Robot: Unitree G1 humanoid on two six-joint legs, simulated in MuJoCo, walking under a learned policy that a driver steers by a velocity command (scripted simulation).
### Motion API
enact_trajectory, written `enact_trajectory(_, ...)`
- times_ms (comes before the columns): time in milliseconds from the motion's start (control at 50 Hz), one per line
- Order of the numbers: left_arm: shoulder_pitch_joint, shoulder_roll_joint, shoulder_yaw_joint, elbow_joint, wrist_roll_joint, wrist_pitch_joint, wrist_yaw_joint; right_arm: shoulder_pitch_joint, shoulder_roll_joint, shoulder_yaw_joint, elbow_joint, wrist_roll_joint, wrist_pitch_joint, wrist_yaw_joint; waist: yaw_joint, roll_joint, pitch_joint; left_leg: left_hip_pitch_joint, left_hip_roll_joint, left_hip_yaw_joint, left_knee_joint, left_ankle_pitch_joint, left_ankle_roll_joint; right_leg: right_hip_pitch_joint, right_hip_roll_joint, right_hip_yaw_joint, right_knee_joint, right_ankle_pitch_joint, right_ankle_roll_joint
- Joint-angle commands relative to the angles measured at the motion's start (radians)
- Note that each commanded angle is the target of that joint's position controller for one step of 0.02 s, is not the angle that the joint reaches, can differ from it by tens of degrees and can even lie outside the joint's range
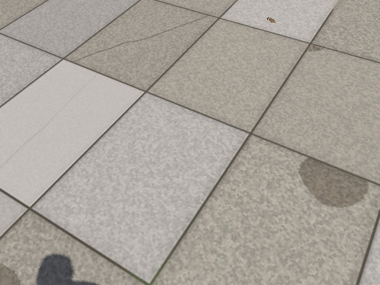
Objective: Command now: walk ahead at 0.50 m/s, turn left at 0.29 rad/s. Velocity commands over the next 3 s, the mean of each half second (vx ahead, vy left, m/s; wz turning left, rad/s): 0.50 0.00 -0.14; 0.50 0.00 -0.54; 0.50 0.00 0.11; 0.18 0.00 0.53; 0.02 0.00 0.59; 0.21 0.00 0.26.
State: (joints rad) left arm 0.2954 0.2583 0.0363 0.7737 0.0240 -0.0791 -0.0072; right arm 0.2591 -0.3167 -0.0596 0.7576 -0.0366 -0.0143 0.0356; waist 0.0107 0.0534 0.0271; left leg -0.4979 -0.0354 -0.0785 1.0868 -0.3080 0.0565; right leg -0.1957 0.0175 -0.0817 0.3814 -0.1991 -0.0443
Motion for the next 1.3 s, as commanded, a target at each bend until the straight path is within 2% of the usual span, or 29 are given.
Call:
enact_trajectory(20,0.04,0.114,0.027,-0.016,-0.009,-0.03,-0.008,0.009,-0.028,-0.001,-0.055,-0.007,-0.003,0.011,-0.015,-0.154,-0.003,-0.141,0.036,-0.03,-0.045,0.077,-0.016,0.094,-0.258,0.213,-0.214,0.261,-0.135)
enact_trajectory(120,0.095,0.116,0.025,0.039,-0.02,-0.019,-0.014,-0.199,0.016,0.034,-0.111,-0.007,-0.017,0.026,0.019,-0.15,0.024,-0.069,0.075,0.101,-0.362,0.232,-0.037,0.07,-0.198,0.104,-0.228,0.326,-0.122)
enact_trajectory(180,0.151,0.153,0.034,0.071,-0.016,-0.01,-0.012,-0.255,0.008,0.039,-0.125,0.001,-0.025,0.019,0.035,-0.149,0.028,0.004,0.059,0.129,-0.464,0.202,-0.029,0.101,-0.228,0.144,-0.184,0.395,-0.123)
enact_trajectory(220,0.153,0.175,0.04,0.084,-0.012,-0.001,-0.008,-0.232,-0.012,0.034,-0.121,0.002,-0.035,0.006,0.016,-0.149,0.022,0.06,0.042,0.128,-0.516,0.151,-0.011,0.135,-0.248,0.175,-0.126,0.459,-0.117)
enact_trajectory(260,0.144,0.167,0.036,0.094,-0.019,0.005,-0.006,-0.044,-0.047,0.015,-0.056,-0.013,-0.054,-0.013,-0.074,-0.1,-0.07,0.328,0.013,0.125,-0.635,0.164,0.023,0.103,-0.192,0.136,0.108,0.568,-0.085)
enact_trajectory(280,0.132,0.129,0.024,0.068,-0.026,0.002,-0.008,0.117,-0.111,-0.005,-0.022,-0.034,-0.065,-0.029,-0.141,-0.022,-0.193,0.57,0.163,-0.028,-0.66,0.083,0.065,-0.041,-0.137,0.1,0.346,0.374,-0.062)
enact_trajectory(300,0.206,0.0,-0.005,0.023,-0.044,0.001,-0.009,0.188,-0.217,-0.03,-0.023,-0.048,-0.061,-0.043,-0.119,0.197,-0.326,0.847,0.473,-0.433,-0.722,0.027,0.153,-0.367,0.008,0.021,0.673,-0.245,-0.021)
enact_trajectory(320,0.191,0.112,0.024,0.043,-0.023,0.019,0.004,0.183,-0.189,-0.032,-0.02,-0.008,-0.047,-0.045,-0.132,0.12,-0.319,0.752,0.492,-0.556,-0.794,-0.044,0.186,-0.442,0.009,0.11,0.802,-0.33,-0.036)
enact_trajectory(340,0.132,0.125,0.034,0.04,-0.018,0.026,0.002,0.097,-0.112,-0.01,-0.023,0.001,-0.046,-0.044,-0.09,0.052,-0.163,0.632,0.433,-0.404,-0.816,-0.065,0.159,-0.47,-0.044,0.145,0.815,-0.251,-0.046)
enact_trajectory(360,0.101,0.097,0.03,0.039,-0.02,0.028,-0.006,0.036,-0.055,0.004,-0.023,0.007,-0.053,-0.04,-0.064,0.046,-0.074,0.522,0.38,-0.279,-0.857,0.009,0.135,-0.455,-0.076,0.137,0.777,-0.182,-0.041)
enact_trajectory(400,0.105,0.08,0.034,0.054,-0.002,0.05,-0.018,0.0,-0.007,0.017,-0.012,0.012,-0.067,-0.043,-0.016,0.071,-0.012,0.403,0.308,-0.117,-0.906,0.143,0.086,-0.391,-0.102,0.128,0.732,-0.124,-0.02)
enact_trajectory(500,0.002,0.041,0.035,0.019,0.007,0.079,-0.043,0.047,-0.023,0.003,0.031,0.022,-0.099,-0.046,0.004,0.027,0.011,0.404,0.299,0.053,-0.958,0.316,0.101,-0.474,-0.116,0.113,0.712,0.019,0.012)
enact_trajectory(600,-0.172,0.021,0.019,-0.043,0.007,0.077,-0.062,0.088,-0.027,-0.001,0.069,0.016,-0.095,-0.046,-0.024,0.02,0.054,0.42,0.272,0.197,-0.956,0.382,0.092,-0.485,-0.109,0.064,0.474,0.184,0.018)
enact_trajectory(680,-0.285,0.03,0.012,-0.092,0.014,0.074,-0.073,0.145,-0.062,-0.012,0.103,0.015,-0.085,-0.053,-0.054,0.014,0.078,0.502,0.303,0.258,-0.923,0.475,0.076,-0.436,-0.088,-0.01,0.314,0.157,-0.027)
enact_trajectory(740,-0.274,0.048,0.019,-0.103,0.019,0.075,-0.066,0.156,-0.093,-0.018,0.12,0.013,-0.068,-0.06,-0.036,0.028,0.049,0.588,0.313,0.311,-0.781,0.823,0.054,-0.351,-0.021,-0.068,0.258,0.024,-0.083)
enact_trajectory(780,-0.128,0.077,0.037,-0.068,0.02,0.068,-0.051,0.152,-0.126,-0.027,0.125,0.011,-0.048,-0.063,0.03,0.039,-0.048,0.598,0.31,0.334,-0.514,1.035,0.046,-0.175,0.059,-0.088,0.221,-0.076,-0.133)
enact_trajectory(800,0.035,0.108,0.057,-0.015,0.028,0.058,-0.038,0.141,-0.128,-0.026,0.116,0.014,-0.041,-0.061,0.105,-0.005,-0.142,0.495,0.287,0.351,-0.276,0.912,0.021,0.048,0.081,-0.057,0.141,-0.041,-0.166)
enact_trajectory(820,0.149,0.222,0.092,0.007,0.037,0.057,-0.02,0.163,-0.063,-0.008,0.071,0.023,-0.045,-0.055,0.132,-0.141,-0.255,0.194,0.23,0.353,0.054,0.492,-0.022,0.344,-0.144,0.264,0.097,-0.196,-0.245)
enact_trajectory(840,0.097,0.308,0.112,-0.016,0.002,0.067,-0.016,0.126,-0.026,-0.006,0.001,0.022,-0.056,-0.039,0.078,-0.299,-0.322,-0.155,0.008,0.21,0.356,-0.229,-0.076,0.512,-0.364,0.818,-0.067,-0.124,-0.374)
enact_trajectory(860,0.101,0.286,0.108,-0.017,-0.015,0.077,-0.011,0.008,-0.08,-0.012,-0.023,0.012,-0.065,-0.035,0.115,-0.132,-0.25,-0.261,0.062,0.055,0.369,-0.157,-0.067,0.474,-0.349,0.741,-0.104,-0.025,-0.357)
enact_trajectory(880,0.057,0.235,0.095,-0.005,-0.018,0.075,-0.002,-0.01,-0.054,-0.002,-0.028,0.025,-0.078,-0.032,0.078,-0.089,-0.127,-0.264,0.108,0.052,0.307,-0.064,-0.059,0.346,-0.329,0.598,-0.101,0.072,-0.333)
enact_trajectory(900,0.018,0.181,0.08,-0.002,-0.018,0.069,0.001,0.014,-0.045,0.0,-0.011,0.024,-0.082,-0.035,0.026,-0.036,-0.049,-0.198,0.143,0.052,0.195,-0.022,-0.055,0.208,-0.273,0.499,-0.113,0.191,-0.283)
enact_trajectory(940,-0.042,0.134,0.063,-0.011,-0.023,0.053,0.004,0.051,-0.038,0.001,0.0,-0.008,-0.05,-0.034,-0.034,-0.049,-0.033,-0.078,0.163,0.044,0.095,-0.011,-0.074,0.072,-0.188,0.382,-0.135,0.31,-0.244)
enact_trajectory(980,-0.022,0.142,0.063,-0.006,-0.027,0.033,-0.002,0.055,-0.024,0.002,-0.004,-0.016,-0.022,-0.027,-0.046,-0.058,-0.047,-0.057,0.153,0.061,0.043,0.002,-0.092,0.036,-0.156,0.348,-0.148,0.37,-0.249)
enact_trajectory(1020,0.008,0.155,0.065,0.004,-0.023,0.024,-0.004,0.013,-0.012,0.005,-0.017,-0.012,-0.012,-0.021,-0.038,-0.07,-0.031,-0.093,0.152,0.078,-0.038,0.073,-0.103,0.028,-0.141,0.322,-0.179,0.336,-0.239)
enact_trajectory(1060,0.054,0.133,0.056,0.025,-0.023,0.018,-0.005,-0.059,-0.005,0.009,-0.03,-0.009,-0.013,-0.016,-0.008,-0.09,0.001,-0.135,0.163,0.09,-0.151,0.173,-0.102,0.055,-0.135,0.293,-0.209,0.344,-0.21)
enact_trajectory(1200,0.153,0.133,0.041,0.075,-0.007,0.0,0.004,-0.254,-0.003,0.019,-0.075,0.012,-0.024,0.001,0.072,-0.105,0.042,-0.188,0.127,0.123,-0.405,0.329,-0.034,0.254,-0.175,0.199,-0.227,0.438,-0.141)
enact_trajectory(1260,0.156,0.137,0.037,0.096,0.005,0.001,0.019,-0.276,-0.008,0.019,-0.088,0.013,-0.028,0.011,0.062,-0.104,0.072,-0.159,0.087,0.126,-0.476,0.26,0.007,0.313,-0.215,0.16,-0.212,0.511,-0.134)
enact_trajectory(1300,0.118,0.151,0.035,0.099,0.009,0.0,0.028,-0.213,-0.016,0.013,-0.071,0.013,-0.029,0.007,0.021,-0.116,0.046,-0.038,0.029,0.156,-0.513,0.179,0.046,0.324,-0.22,0.108,-0.123,0.781,-0.111)
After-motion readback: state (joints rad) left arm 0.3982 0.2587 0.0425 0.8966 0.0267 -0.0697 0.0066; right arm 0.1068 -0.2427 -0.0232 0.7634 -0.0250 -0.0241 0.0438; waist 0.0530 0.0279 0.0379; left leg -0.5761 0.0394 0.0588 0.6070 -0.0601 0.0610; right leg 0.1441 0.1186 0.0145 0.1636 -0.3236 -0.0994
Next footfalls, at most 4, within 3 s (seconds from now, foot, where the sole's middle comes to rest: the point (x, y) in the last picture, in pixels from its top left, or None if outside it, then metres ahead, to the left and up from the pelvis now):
0.28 left None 0.29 0.12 -0.78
0.80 right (249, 273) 0.53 -0.13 -0.78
1.36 left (238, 187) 0.89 -0.12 -0.78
1.88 right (280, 155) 1.04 -0.31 -0.78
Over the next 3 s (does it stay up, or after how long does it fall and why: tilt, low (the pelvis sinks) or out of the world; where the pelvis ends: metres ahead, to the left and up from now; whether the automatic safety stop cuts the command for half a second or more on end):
stays up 1.00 -0.19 0.00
